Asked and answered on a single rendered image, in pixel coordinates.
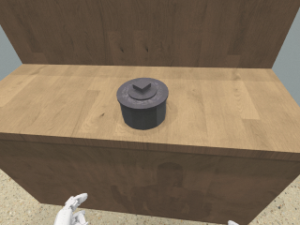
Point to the knob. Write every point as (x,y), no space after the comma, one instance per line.
(141,85)

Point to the pot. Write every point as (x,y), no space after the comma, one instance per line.
(144,120)

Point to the robot left hand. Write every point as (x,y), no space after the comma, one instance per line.
(65,216)

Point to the table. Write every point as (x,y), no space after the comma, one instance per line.
(230,140)

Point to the lid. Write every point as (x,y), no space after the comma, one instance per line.
(150,99)

